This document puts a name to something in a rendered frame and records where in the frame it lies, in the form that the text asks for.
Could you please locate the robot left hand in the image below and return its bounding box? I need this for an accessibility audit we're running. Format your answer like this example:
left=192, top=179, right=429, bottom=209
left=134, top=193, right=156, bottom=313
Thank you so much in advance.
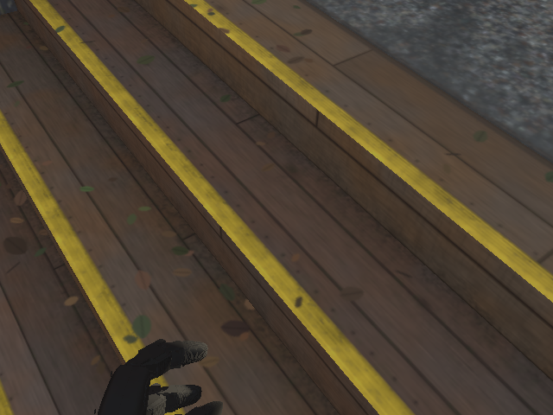
left=94, top=339, right=223, bottom=415

